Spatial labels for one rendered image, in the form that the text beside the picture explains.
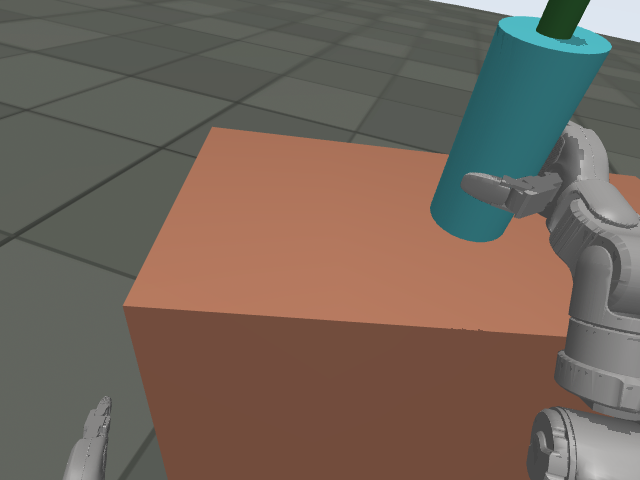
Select left robot hand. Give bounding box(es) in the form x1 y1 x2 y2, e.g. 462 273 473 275
62 396 112 480

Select right robot hand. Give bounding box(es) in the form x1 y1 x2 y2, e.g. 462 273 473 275
460 120 609 219

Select bottle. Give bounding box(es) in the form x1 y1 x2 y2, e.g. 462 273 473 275
430 0 612 242

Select right robot arm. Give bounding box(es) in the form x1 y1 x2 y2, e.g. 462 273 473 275
526 179 640 480

